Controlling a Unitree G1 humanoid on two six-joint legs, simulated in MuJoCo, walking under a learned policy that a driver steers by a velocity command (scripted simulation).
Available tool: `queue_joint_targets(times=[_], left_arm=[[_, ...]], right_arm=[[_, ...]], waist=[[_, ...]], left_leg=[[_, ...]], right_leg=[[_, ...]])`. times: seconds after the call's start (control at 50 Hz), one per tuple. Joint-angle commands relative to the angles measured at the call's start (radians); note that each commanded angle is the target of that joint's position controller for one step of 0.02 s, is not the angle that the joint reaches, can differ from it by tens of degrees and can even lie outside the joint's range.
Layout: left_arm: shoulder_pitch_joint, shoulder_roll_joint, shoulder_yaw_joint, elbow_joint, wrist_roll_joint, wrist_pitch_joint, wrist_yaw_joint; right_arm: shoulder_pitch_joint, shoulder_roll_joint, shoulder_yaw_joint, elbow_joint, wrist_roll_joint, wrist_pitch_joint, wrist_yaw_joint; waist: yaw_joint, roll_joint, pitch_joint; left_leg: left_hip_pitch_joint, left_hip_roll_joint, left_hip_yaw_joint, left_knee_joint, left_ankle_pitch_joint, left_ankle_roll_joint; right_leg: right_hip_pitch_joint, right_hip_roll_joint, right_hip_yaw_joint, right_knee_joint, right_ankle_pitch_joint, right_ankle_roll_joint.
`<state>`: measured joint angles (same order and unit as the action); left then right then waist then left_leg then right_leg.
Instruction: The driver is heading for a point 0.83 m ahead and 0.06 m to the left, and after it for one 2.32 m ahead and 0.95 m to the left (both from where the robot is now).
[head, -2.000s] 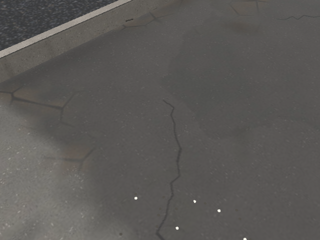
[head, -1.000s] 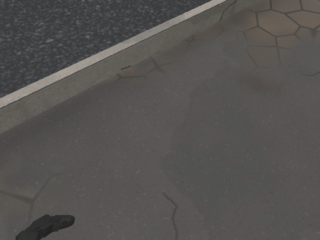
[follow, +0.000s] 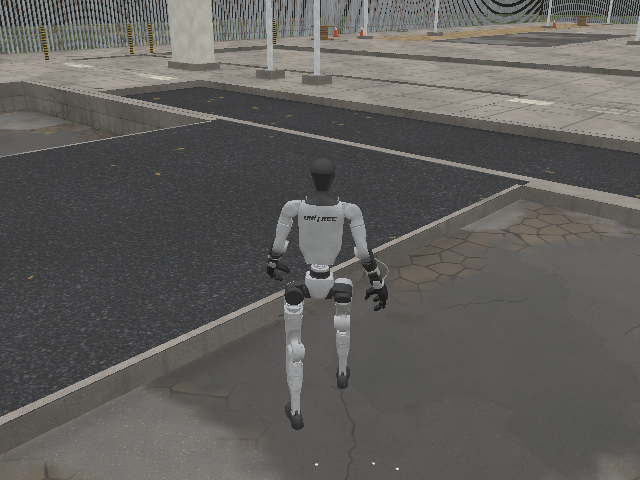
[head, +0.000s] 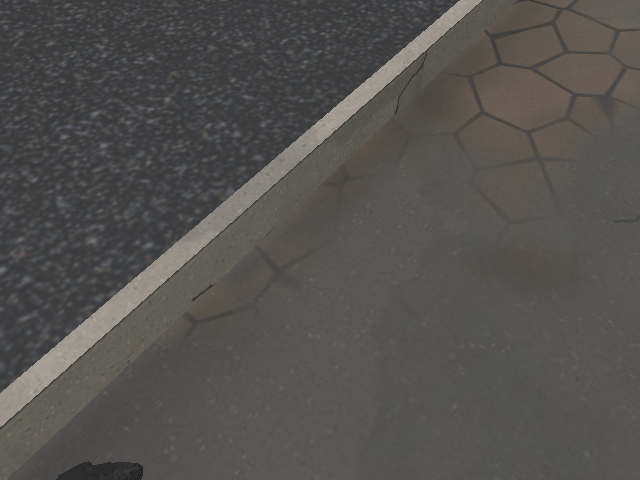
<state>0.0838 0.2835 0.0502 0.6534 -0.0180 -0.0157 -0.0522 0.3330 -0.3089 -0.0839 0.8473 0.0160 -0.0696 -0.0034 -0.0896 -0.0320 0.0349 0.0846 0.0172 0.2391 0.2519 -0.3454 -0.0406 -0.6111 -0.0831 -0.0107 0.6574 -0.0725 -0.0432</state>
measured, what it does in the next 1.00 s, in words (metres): walks ahead: right foot, then left foot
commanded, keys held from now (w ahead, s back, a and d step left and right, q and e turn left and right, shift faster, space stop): w+e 0.14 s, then w+q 0.86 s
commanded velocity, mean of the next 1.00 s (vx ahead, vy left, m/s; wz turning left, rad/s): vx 0.50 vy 0.00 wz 0.16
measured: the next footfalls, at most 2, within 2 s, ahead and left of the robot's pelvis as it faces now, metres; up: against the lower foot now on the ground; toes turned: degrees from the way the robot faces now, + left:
right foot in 0.06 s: +0.20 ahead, -0.12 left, +0.00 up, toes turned -5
left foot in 0.62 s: +0.52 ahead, +0.08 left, +0.00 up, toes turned +3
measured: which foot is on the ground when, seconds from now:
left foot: down 0.00-0.06, up 0.08-0.60, down 0.62-1.00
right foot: up 0.00-0.04, down 0.06-0.62, up 0.64-1.00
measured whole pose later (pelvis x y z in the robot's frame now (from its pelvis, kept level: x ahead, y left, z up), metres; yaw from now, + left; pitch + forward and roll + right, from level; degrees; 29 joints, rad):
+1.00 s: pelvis +0.56 -0.01 +0.01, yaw +14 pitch +1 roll +2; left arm 0.13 0.28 0.00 0.71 0.04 -0.04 -0.02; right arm 0.38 -0.30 -0.07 0.82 -0.02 -0.03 0.02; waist -0.07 -0.03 0.04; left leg -0.11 -0.14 -0.16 0.38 -0.28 0.07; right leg -0.53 -0.07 0.05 0.64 -0.14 0.05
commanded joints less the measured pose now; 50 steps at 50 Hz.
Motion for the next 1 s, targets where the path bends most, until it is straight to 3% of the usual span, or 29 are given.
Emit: queue_joint_targets(times=[0.02,0.04,0.06,0.08,0.1,0.12,0.14,0.16,0.2,0.24,0.28,0.38,0.48,0.52,0.56,0.58,0.6,0.62,0.64,0.66,0.68,0.7,0.72,0.74,0.78,0.82,0.88,0.94,1.0], left_arm=[[0.011,0.108,0.039,-0.082,0.004,-0.005,-0.006],[0.150,0.147,0.065,-0.048,0.001,-0.003,-0.001],[0.330,0.219,0.102,0.003,-0.004,0.006,0.016],[0.331,0.354,0.125,0.003,-0.019,0.005,0.031],[0.350,0.297,0.101,-0.042,-0.011,-0.013,0.026],[0.323,0.230,0.080,-0.030,0.001,-0.031,0.020],[0.277,0.207,0.073,-0.028,0.001,-0.040,0.021],[0.201,0.157,0.056,-0.034,0.004,-0.041,0.024],[0.130,0.108,0.036,-0.051,0.027,-0.047,0.030],[0.137,0.121,0.037,-0.030,0.025,-0.060,0.033],[0.160,0.139,0.040,-0.003,0.027,-0.070,0.038],[0.188,0.147,0.035,0.047,0.030,-0.077,0.047],[0.240,0.158,0.042,0.110,0.020,-0.064,0.049],[0.242,0.164,0.046,0.122,0.015,-0.050,0.054],[0.219,0.191,0.054,0.118,0.014,-0.035,0.066],[0.208,0.205,0.057,0.113,0.014,-0.025,0.074],[0.193,0.201,0.053,0.106,0.015,-0.017,0.082],[0.205,0.174,0.038,0.086,0.028,-0.023,0.091],[0.318,0.036,-0.007,0.047,0.050,-0.053,0.067],[0.244,0.121,0.011,0.074,0.076,-0.059,0.058],[0.176,0.120,0.007,0.050,0.059,-0.069,0.048],[0.156,0.109,-0.002,0.046,0.058,-0.078,0.045],[0.135,0.113,-0.001,0.041,0.067,-0.070,0.045],[0.154,0.116,-0.002,0.039,0.078,-0.051,0.043],[0.199,0.104,-0.009,0.052,0.080,-0.022,0.036],[0.172,0.087,-0.018,0.042,0.073,-0.016,0.032],[0.055,0.075,-0.028,0.008,0.067,-0.020,0.030],[-0.014,0.081,-0.030,-0.013,0.054,-0.034,0.031],[0.000,0.104,-0.020,-0.020,0.048,-0.049,0.037]], right_arm=[[-0.050,-0.213,-0.052,-0.057,0.017,0.007,-0.008],[-0.062,-0.210,-0.049,-0.060,0.020,0.016,-0.011],[-0.040,-0.176,-0.034,-0.069,0.004,0.014,-0.016],[0.051,-0.035,0.014,-0.130,-0.046,-0.004,-0.004],[-0.021,-0.075,0.018,-0.140,-0.018,-0.042,0.007],[-0.135,-0.146,-0.001,-0.171,0.026,-0.061,0.015],[-0.158,-0.132,0.006,-0.180,0.023,-0.073,0.012],[-0.137,-0.128,0.005,-0.155,0.000,-0.072,0.005],[-0.082,-0.130,-0.001,-0.123,-0.010,-0.046,0.008],[-0.062,-0.098,0.005,-0.106,-0.012,-0.021,0.009],[-0.113,-0.074,0.014,-0.119,-0.011,-0.007,0.007],[-0.232,-0.046,0.027,-0.139,0.003,-0.013,0.025],[-0.326,-0.042,0.034,-0.186,0.008,-0.016,0.053],[-0.336,-0.042,0.034,-0.206,0.004,-0.018,0.067],[-0.288,-0.067,0.023,-0.212,0.000,-0.013,0.072],[-0.214,-0.098,0.007,-0.201,-0.002,-0.009,0.069],[-0.077,-0.141,-0.018,-0.170,-0.002,-0.006,0.060],[0.087,-0.214,-0.045,-0.145,0.000,0.001,0.045],[0.109,-0.299,-0.061,-0.145,0.006,-0.003,0.041],[0.157,-0.239,-0.050,-0.123,-0.061,0.023,0.029],[0.103,-0.216,-0.045,-0.119,-0.059,0.030,0.018],[0.052,-0.163,-0.030,-0.115,-0.046,0.034,0.017],[0.016,-0.130,-0.017,-0.113,-0.036,0.035,0.015],[-0.014,-0.110,-0.008,-0.114,-0.024,0.036,0.014],[-0.034,-0.129,-0.010,-0.114,-0.022,0.027,0.021],[-0.027,-0.157,-0.019,-0.106,-0.028,0.025,0.021],[0.003,-0.158,-0.025,-0.091,-0.026,0.027,0.023],[0.036,-0.162,-0.032,-0.078,-0.030,0.028,0.025],[0.027,-0.170,-0.037,-0.082,-0.039,0.028,0.020]], waist=[[0.090,0.111,-0.017],[0.173,0.097,-0.091],[0.248,0.042,-0.187],[0.147,-0.259,-0.256],[0.200,-0.167,-0.429],[0.224,-0.088,-0.290],[0.188,-0.043,-0.197],[0.139,0.007,-0.139],[0.084,-0.031,-0.112],[0.073,-0.020,-0.097],[0.086,-0.008,-0.053],[0.142,-0.013,0.011],[0.183,0.003,0.059],[0.176,-0.004,0.053],[0.137,-0.038,-0.002],[0.095,-0.055,-0.062],[0.018,-0.038,-0.140],[-0.052,0.045,-0.248],[0.045,0.298,-0.349],[-0.036,0.138,-0.415],[-0.016,0.087,-0.275],[0.015,0.037,-0.169],[0.047,0.028,-0.097],[0.080,0.049,-0.087],[0.112,0.074,-0.087],[0.108,0.095,-0.061],[0.064,0.117,-0.016],[0.030,0.112,-0.017],[0.046,0.111,-0.034]], left_leg=[[-0.016,0.272,-0.053,0.130,0.847,0.144],[-0.061,0.240,-0.017,0.322,0.938,0.118],[-0.252,0.199,-0.007,0.591,0.789,0.075],[-0.725,0.025,-0.036,0.982,-0.101,-0.001],[-0.843,-0.042,-0.298,1.133,-0.266,0.003],[-0.933,0.008,-0.327,1.135,-0.171,0.028],[-0.918,0.048,-0.320,1.057,-0.083,0.046],[-0.851,0.093,-0.314,0.969,-0.020,0.043],[-0.709,0.133,-0.311,0.894,0.045,0.034],[-0.680,0.134,-0.290,0.846,0.090,0.014],[-0.726,0.139,-0.288,0.759,0.190,-0.001],[-0.714,0.101,-0.269,0.468,0.487,0.016],[-0.791,0.065,-0.269,0.332,0.453,0.057],[-0.805,0.047,-0.247,0.311,0.359,0.082],[-0.710,-0.006,-0.186,0.313,0.248,0.116],[-0.606,-0.045,-0.156,0.318,0.203,0.137],[-0.410,-0.084,-0.144,0.274,0.240,0.168],[-0.097,0.034,-0.340,0.270,0.266,0.234],[0.273,0.289,-0.905,0.202,0.109,0.443],[0.297,0.325,-1.009,0.105,0.252,0.435],[0.191,0.281,-0.829,0.111,0.314,0.404],[0.045,0.246,-0.724,0.090,0.381,0.370],[-0.080,0.205,-0.655,0.063,0.464,0.339],[-0.167,0.170,-0.604,0.042,0.499,0.324],[-0.266,0.128,-0.546,0.020,0.523,0.325],[-0.319,0.100,-0.525,-0.013,0.435,0.327],[-0.336,0.072,-0.530,-0.044,0.283,0.297],[-0.297,0.072,-0.551,-0.006,0.317,0.265],[-0.280,0.085,-0.601,0.083,0.381,0.224]], right_leg=[[0.126,0.074,-0.080,-0.022,-0.122,-0.059],[0.317,0.126,-0.107,-0.074,-0.091,-0.090],[0.618,0.120,-0.029,-0.089,-0.061,-0.132],[0.964,-0.157,0.511,-0.156,-0.180,-0.310],[1.032,-0.258,0.860,-0.343,-0.368,-0.388],[0.952,-0.235,0.734,-0.379,-0.320,-0.325],[0.818,-0.196,0.616,-0.374,-0.245,-0.291],[0.680,-0.166,0.493,-0.370,-0.120,-0.257],[0.515,-0.129,0.373,-0.410,0.063,-0.239],[0.450,-0.120,0.283,-0.448,0.173,-0.244],[0.435,-0.113,0.209,-0.485,0.197,-0.234],[0.462,-0.078,0.056,-0.540,0.108,-0.161],[0.655,-0.144,0.004,-0.514,0.160,-0.146],[0.735,-0.168,-0.011,-0.457,0.290,-0.130],[0.771,-0.164,-0.044,-0.335,0.623,-0.104],[0.773,-0.153,-0.063,-0.218,0.793,-0.087],[0.709,-0.118,-0.102,-0.025,0.842,-0.056],[0.479,-0.083,-0.114,0.267,0.586,-0.017],[0.006,0.148,-0.054,0.630,-0.348,0.057],[-0.080,0.151,0.065,0.754,-0.459,0.039],[-0.125,0.080,0.097,0.733,-0.358,0.028],[-0.099,0.034,0.085,0.635,-0.292,0.026],[-0.045,0.010,0.078,0.563,-0.281,0.037],[0.029,0.001,0.075,0.516,-0.280,0.053],[0.107,0.004,0.048,0.435,-0.298,0.078],[0.112,0.006,0.024,0.322,-0.262,0.097],[0.097,0.004,0.019,0.150,-0.104,0.110],[0.133,0.031,0.017,0.019,-0.018,0.107],[0.233,0.063,0.026,-0.066,-0.069,0.090]])
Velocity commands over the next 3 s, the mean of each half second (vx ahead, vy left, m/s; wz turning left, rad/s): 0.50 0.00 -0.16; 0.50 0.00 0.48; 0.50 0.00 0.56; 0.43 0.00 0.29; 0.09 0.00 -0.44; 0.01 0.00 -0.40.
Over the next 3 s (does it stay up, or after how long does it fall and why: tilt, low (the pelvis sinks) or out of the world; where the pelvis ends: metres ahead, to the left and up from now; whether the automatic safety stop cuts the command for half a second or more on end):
stays up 1.08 0.43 0.15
